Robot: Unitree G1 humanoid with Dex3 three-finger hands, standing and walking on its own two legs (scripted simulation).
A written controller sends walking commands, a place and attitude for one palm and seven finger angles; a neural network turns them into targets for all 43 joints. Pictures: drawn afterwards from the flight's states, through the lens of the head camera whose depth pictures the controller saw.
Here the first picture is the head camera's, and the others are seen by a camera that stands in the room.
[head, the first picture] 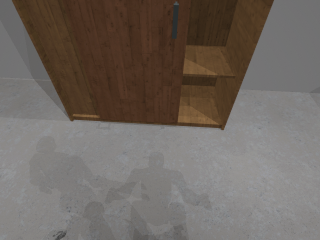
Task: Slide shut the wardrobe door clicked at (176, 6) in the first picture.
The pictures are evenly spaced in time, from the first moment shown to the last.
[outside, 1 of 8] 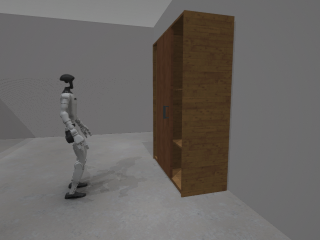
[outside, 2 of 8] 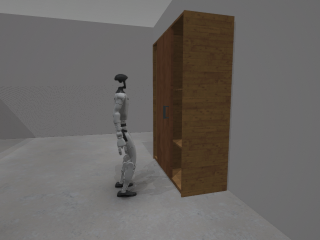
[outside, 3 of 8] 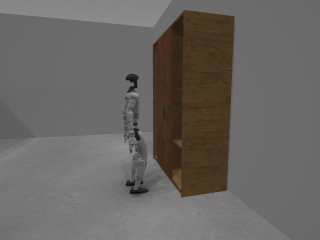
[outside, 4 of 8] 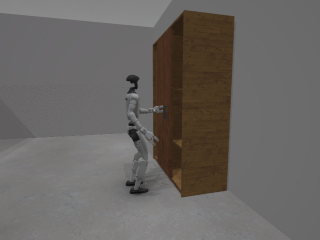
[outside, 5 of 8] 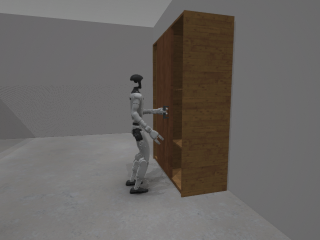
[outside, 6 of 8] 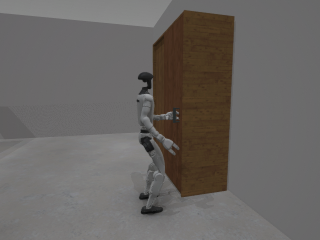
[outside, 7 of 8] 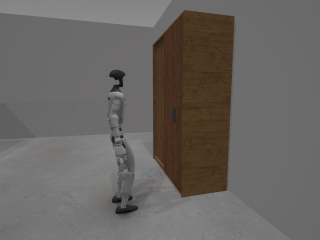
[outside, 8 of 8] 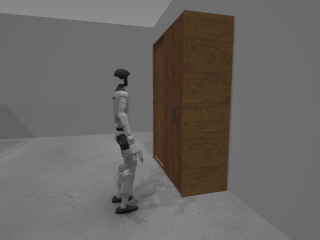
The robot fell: no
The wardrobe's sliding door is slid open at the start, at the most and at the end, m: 0.37 0.37 0.00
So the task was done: yes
